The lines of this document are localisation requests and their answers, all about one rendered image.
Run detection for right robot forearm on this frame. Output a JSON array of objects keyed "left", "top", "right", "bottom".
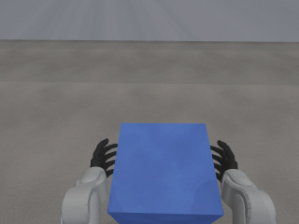
[{"left": 221, "top": 169, "right": 277, "bottom": 224}]

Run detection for right robot hand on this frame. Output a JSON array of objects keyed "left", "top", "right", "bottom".
[{"left": 210, "top": 140, "right": 238, "bottom": 182}]

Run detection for carton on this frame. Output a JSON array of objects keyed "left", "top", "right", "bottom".
[{"left": 107, "top": 123, "right": 224, "bottom": 224}]

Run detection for left robot hand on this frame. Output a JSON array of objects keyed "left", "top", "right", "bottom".
[{"left": 90, "top": 138, "right": 118, "bottom": 178}]

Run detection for left robot forearm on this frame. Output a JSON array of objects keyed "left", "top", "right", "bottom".
[{"left": 61, "top": 166, "right": 108, "bottom": 224}]

